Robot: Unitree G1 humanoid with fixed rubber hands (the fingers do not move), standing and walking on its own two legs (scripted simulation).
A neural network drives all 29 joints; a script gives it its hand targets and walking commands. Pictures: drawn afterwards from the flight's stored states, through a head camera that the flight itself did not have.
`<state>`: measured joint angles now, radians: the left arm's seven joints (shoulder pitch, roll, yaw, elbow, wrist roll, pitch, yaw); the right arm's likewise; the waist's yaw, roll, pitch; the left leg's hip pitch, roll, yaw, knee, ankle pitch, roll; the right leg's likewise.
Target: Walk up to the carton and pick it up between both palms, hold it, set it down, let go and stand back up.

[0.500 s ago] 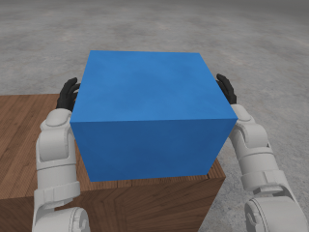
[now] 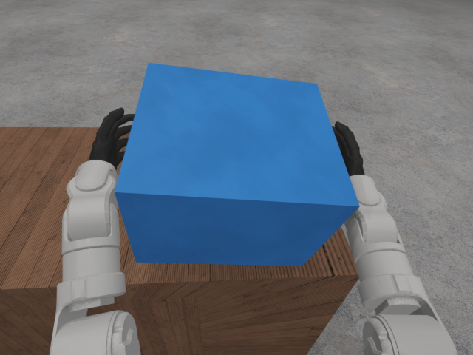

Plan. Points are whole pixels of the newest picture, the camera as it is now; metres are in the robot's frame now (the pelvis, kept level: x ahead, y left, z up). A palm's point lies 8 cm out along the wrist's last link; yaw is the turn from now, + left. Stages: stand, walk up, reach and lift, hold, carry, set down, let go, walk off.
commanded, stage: set down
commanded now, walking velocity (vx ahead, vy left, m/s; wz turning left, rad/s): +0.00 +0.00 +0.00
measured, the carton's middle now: (229, 169) +0.39 +0.03 +0.16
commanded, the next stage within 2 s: none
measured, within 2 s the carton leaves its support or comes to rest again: neither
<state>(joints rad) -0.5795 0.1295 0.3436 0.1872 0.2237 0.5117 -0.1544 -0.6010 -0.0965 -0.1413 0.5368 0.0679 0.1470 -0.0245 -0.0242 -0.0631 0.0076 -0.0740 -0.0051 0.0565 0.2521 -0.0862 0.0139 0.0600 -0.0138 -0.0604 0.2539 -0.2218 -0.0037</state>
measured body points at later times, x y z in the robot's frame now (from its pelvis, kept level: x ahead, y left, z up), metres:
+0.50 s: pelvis +0.01 -0.01 +0.00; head +0.00 +0.01 +0.45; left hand +0.39 +0.22 +0.16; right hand +0.41 -0.16 +0.16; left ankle +0.04 +0.11 -0.75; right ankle -0.04 -0.11 -0.75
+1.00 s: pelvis +0.00 +0.00 +0.00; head +0.01 +0.03 +0.45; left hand +0.40 +0.23 +0.12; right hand +0.42 -0.16 +0.13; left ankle +0.04 +0.11 -0.75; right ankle -0.04 -0.11 -0.75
